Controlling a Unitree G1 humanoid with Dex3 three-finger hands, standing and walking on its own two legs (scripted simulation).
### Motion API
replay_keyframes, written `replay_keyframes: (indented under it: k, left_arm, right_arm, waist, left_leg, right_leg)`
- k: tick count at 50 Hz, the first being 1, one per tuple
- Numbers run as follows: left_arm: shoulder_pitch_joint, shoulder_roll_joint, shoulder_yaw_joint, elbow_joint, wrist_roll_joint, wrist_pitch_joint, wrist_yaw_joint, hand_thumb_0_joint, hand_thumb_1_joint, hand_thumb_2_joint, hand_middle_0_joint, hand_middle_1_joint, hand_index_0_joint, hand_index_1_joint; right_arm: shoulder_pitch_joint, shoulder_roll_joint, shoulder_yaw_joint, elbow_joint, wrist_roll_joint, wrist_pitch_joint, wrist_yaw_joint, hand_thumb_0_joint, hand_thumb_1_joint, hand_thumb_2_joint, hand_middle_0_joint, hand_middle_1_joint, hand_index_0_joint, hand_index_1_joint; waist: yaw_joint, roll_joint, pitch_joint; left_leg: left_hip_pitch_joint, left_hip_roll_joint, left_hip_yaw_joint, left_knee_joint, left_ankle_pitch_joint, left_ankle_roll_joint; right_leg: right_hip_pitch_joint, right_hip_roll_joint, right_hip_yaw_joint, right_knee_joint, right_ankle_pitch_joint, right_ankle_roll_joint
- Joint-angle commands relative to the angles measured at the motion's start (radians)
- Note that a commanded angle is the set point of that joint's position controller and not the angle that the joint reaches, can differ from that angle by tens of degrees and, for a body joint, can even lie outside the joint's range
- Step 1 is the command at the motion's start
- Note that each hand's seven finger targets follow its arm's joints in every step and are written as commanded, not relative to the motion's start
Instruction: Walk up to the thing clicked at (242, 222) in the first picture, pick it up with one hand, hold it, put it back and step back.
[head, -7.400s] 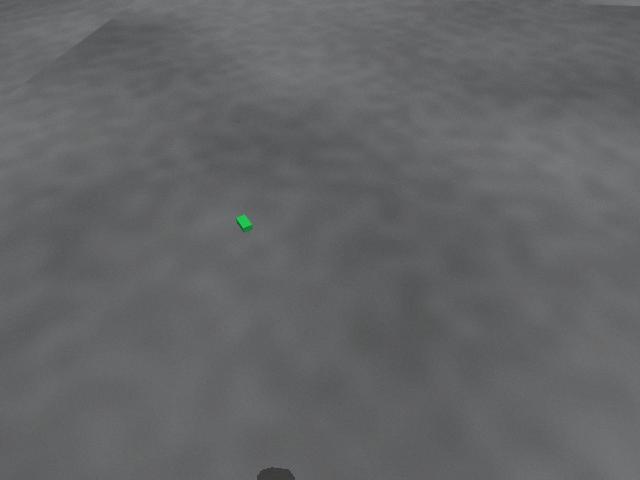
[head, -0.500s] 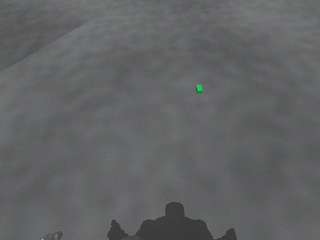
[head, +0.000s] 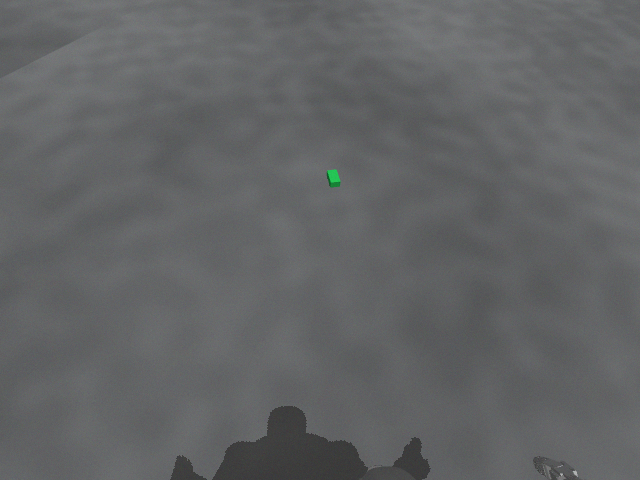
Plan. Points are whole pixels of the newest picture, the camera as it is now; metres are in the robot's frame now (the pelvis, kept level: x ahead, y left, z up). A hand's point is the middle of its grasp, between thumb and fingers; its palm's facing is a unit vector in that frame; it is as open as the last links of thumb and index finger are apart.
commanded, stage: walk up
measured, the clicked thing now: (333, 178) +1.37 -0.10 -0.75
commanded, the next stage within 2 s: stand in 1.14 s
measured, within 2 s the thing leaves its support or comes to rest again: neither
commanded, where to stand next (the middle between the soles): +0.06 +0.02 m, yaw -5 degrees
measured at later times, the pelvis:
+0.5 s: pelvis -0.01 +0.00 +0.00, yaw -5 degrees
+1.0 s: pelvis +0.00 +0.01 +0.01, yaw -8 degrees
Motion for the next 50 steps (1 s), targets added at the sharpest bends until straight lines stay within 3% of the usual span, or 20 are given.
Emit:
replay_keyframes:
  k: [1,3,4,5,6,7,10,13,16,19,20,21,22,23,24,26,28,32,37,50]
  left_arm:
    - [0.07,0.158,0.055,-0.039,0.012,-0.052,0.02,0.0,0.9,0.9,-0.2,-0.3,-0.2,-0.3]
    - [0.119,0.159,0.059,-0.006,0.021,-0.064,0.032,0.0,0.9,0.9,-0.2,-0.3,-0.2,-0.3]
    - [0.111,0.203,0.073,-0.004,0.03,-0.074,0.039,0.0,0.9,0.9,-0.2,-0.3,-0.2,-0.3]
    - [0.085,0.257,0.081,-0.02,0.041,-0.085,0.045,0.0,0.9,0.9,-0.2,-0.3,-0.2,-0.3]
    - [0.051,0.313,0.082,-0.031,0.037,-0.086,0.047,0.0,0.9,0.9,-0.2,-0.3,-0.2,-0.3]
    - [0.014,0.317,0.079,-0.037,0.032,-0.085,0.046,0.0,0.9,0.9,-0.2,-0.3,-0.2,-0.3]
    - [-0.029,0.231,0.06,-0.029,0.022,-0.094,0.047,0.0,0.9,0.9,-0.2,-0.3,-0.2,-0.3]
    - [0.016,0.224,0.052,-0.012,0.023,-0.097,0.048,0.0,0.9,0.9,-0.2,-0.3,-0.2,-0.3]
    - [-0.019,0.214,0.049,-0.015,0.02,-0.087,0.046,0.0,0.9,0.9,-0.2,-0.3,-0.2,-0.3]
    - [-0.089,0.188,0.038,-0.026,0.003,-0.071,0.041,0.0,0.9,0.9,-0.2,-0.3,-0.2,-0.3]
    - [-0.094,0.155,0.027,-0.031,-0.003,-0.068,0.039,0.0,0.9,0.9,-0.2,-0.3,-0.2,-0.3]
    - [-0.088,0.125,0.017,-0.022,-0.012,-0.065,0.038,0.0,0.9,0.9,-0.2,-0.3,-0.2,-0.3]
    - [-0.065,0.143,0.019,0.017,-0.01,-0.059,0.042,0.0,0.9,0.9,-0.2,-0.3,-0.2,-0.3]
    - [-0.041,0.153,0.022,0.052,0.003,-0.061,0.041,0.0,0.9,0.9,-0.2,-0.3,-0.2,-0.3]
    - [-0.051,0.163,0.024,0.068,0.009,-0.069,0.037,0.0,0.9,0.9,-0.2,-0.3,-0.2,-0.3]
    - [-0.105,0.2,0.031,0.072,0.011,-0.079,0.029,0.0,0.9,0.9,-0.2,-0.3,-0.2,-0.3]
    - [-0.147,0.192,0.024,0.08,0.004,-0.074,0.027,0.0,0.9,0.9,-0.2,-0.3,-0.2,-0.3]
    - [-0.148,0.163,0.015,0.129,0.003,-0.071,0.024,0.0,0.9,0.9,-0.2,-0.3,-0.2,-0.3]
    - [-0.181,0.158,0.006,0.164,0.0,-0.07,0.023,0.0,0.9,0.9,-0.2,-0.3,-0.2,-0.3]
    - [-0.217,0.146,-0.006,0.225,0.002,-0.061,0.024,0.0,0.9,0.9,-0.2,-0.3,-0.2,-0.3]
  right_arm:
    - [-0.018,-0.267,-0.079,-0.085,-0.002,0.009,-0.008,0.0,-0.9,-0.9,0.2,0.3,0.2,0.3]
    - [-0.043,-0.243,-0.069,-0.089,0.012,0.027,-0.003,0.0,-0.9,-0.9,0.2,0.3,0.2,0.3]
    - [-0.03,-0.194,-0.053,-0.091,0.018,0.032,-0.004,0.0,-0.9,-0.9,0.2,0.3,0.2,0.3]
    - [-0.045,-0.133,-0.033,-0.109,0.026,0.034,-0.001,0.0,-0.9,-0.9,0.2,0.3,0.2,0.3]
    - [-0.091,-0.176,-0.043,-0.107,0.026,0.046,-0.012,0.0,-0.9,-0.9,0.2,0.3,0.2,0.3]
    - [-0.067,-0.211,-0.06,-0.078,0.018,0.047,-0.019,0.0,-0.9,-0.9,0.2,0.3,0.2,0.3]
    - [-0.037,-0.202,-0.054,-0.021,0.035,0.033,-0.012,0.0,-0.9,-0.9,0.2,0.3,0.2,0.3]
    - [-0.047,-0.191,-0.045,0.001,0.028,0.03,-0.013,0.0,-0.9,-0.9,0.2,0.3,0.2,0.3]
    - [-0.046,-0.179,-0.042,0.031,0.029,0.023,-0.014,0.0,-0.9,-0.9,0.2,0.3,0.2,0.3]
    - [0.011,-0.183,-0.051,0.086,0.021,0.005,-0.017,0.0,-0.9,-0.9,0.2,0.3,0.2,0.3]
    - [0.022,-0.22,-0.059,0.094,0.011,-0.002,-0.022,0.0,-0.9,-0.9,0.2,0.3,0.2,0.3]
    - [-0.027,-0.253,-0.062,0.086,0.01,-0.01,-0.022,0.0,-0.9,-0.9,0.2,0.3,0.2,0.3]
    - [-0.098,-0.271,-0.055,0.082,0.018,-0.009,-0.014,0.0,-0.9,-0.9,0.2,0.3,0.2,0.3]
    - [-0.159,-0.251,-0.049,0.08,0.02,-0.006,-0.008,0.0,-0.9,-0.9,0.2,0.3,0.2,0.3]
    - [-0.16,-0.224,-0.037,0.092,0.021,0.0,-0.005,0.0,-0.9,-0.9,0.2,0.3,0.2,0.3]
    - [-0.13,-0.192,-0.025,0.107,0.023,0.004,-0.004,0.0,-0.9,-0.9,0.2,0.3,0.2,0.3]
    - [-0.098,-0.195,-0.022,0.149,0.02,0.001,-0.003,0.0,-0.9,-0.9,0.2,0.3,0.2,0.3]
    - [-0.141,-0.202,-0.018,0.168,0.022,-0.008,0.0,0.0,-0.9,-0.9,0.2,0.3,0.2,0.3]
    - [-0.138,-0.209,-0.016,0.2,0.025,-0.013,-0.008,0.0,-0.9,-0.9,0.2,0.3,0.2,0.3]
    - [-0.167,-0.203,-0.025,0.247,0.029,-0.001,-0.008,0.0,-0.9,-0.9,0.2,0.3,0.2,0.3]
  waist:
    - [-0.005,0.261,-0.172]
    - [0.034,0.204,-0.18]
    - [0.034,0.079,-0.178]
    - [0.028,-0.115,-0.142]
    - [0.041,-0.103,-0.106]
    - [0.027,-0.108,-0.072]
    - [-0.005,-0.094,-0.08]
    - [0.026,-0.14,-0.139]
    - [0.019,-0.186,-0.171]
    - [-0.022,-0.132,-0.214]
    - [-0.028,-0.041,-0.236]
    - [-0.004,0.056,-0.234]
    - [0.027,0.112,-0.203]
    - [0.051,0.117,-0.173]
    - [0.052,0.084,-0.157]
    - [0.017,0.055,-0.102]
    - [0.0,0.087,-0.078]
    - [0.025,0.08,-0.093]
    - [0.01,0.057,-0.153]
    - [-0.001,0.022,-0.169]
  left_leg:
    - [0.089,0.162,-0.14,-0.077,0.323,0.199]
    - [0.028,0.139,-0.107,0.043,0.269,0.156]
    - [-0.071,0.101,-0.088,0.135,0.17,0.109]
    - [-0.227,0.01,-0.04,0.269,-0.057,0.038]
    - [-0.21,-0.021,-0.115,0.334,-0.289,0.024]
    - [-0.147,0.013,-0.149,0.376,-0.313,0.016]
    - [-0.149,0.011,-0.138,0.288,-0.228,0.03]
    - [-0.105,-0.013,-0.108,0.194,-0.182,0.017]
    - [-0.038,-0.038,-0.078,0.076,-0.166,0.014]
    - [0.155,-0.041,-0.083,-0.146,0.102,0.028]
    - [0.217,0.047,-0.194,-0.189,0.18,0.062]
    - [0.205,0.14,-0.306,-0.231,0.174,0.112]
    - [0.074,0.191,-0.33,-0.23,0.075,0.17]
    - [-0.011,0.177,-0.29,-0.215,0.027,0.161]
    - [-0.029,0.112,-0.215,-0.185,0.016,0.115]
    - [-0.02,0.001,-0.124,-0.145,-0.073,0.049]
    - [0.035,0.014,-0.146,-0.205,-0.111,0.047]
    - [0.029,0.061,-0.181,-0.261,-0.057,0.067]
    - [0.089,0.058,-0.147,-0.266,0.083,0.056]
    - [0.197,0.051,-0.103,-0.3,0.145,0.043]
  right_leg:
    - [0.088,0.027,-0.115,-0.209,0.077,0.006]
    - [0.202,0.04,-0.119,-0.415,0.224,-0.01]
    - [0.267,-0.007,0.008,-0.439,0.26,-0.029]
    - [0.271,-0.22,0.358,-0.511,0.323,-0.103]
    - [0.13,-0.361,0.523,-0.526,0.328,-0.249]
    - [0.038,-0.384,0.54,-0.5,0.372,-0.297]
    - [0.131,-0.244,0.292,-0.431,0.547,-0.197]
    - [0.185,-0.202,0.26,-0.396,0.673,-0.178]
    - [0.186,-0.186,0.22,-0.373,0.692,-0.168]
    - [0.086,-0.151,0.173,-0.303,0.577,-0.113]
    - [0.02,-0.118,0.154,-0.257,0.478,-0.068]
    - [-0.001,-0.039,0.084,-0.219,0.32,-0.033]
    - [0.093,-0.015,0.02,-0.235,0.148,-0.023]
    - [0.181,-0.025,0.024,-0.277,0.114,-0.027]
    - [0.203,-0.045,0.085,-0.366,0.18,-0.04]
    - [0.125,-0.111,0.206,-0.435,0.213,-0.074]
    - [0.055,-0.115,0.2,-0.455,0.168,-0.072]
    - [0.132,-0.057,0.123,-0.449,0.238,-0.047]
    - [0.19,-0.073,0.115,-0.447,0.418,-0.038]
    - [0.193,-0.097,0.118,-0.52,0.492,-0.021]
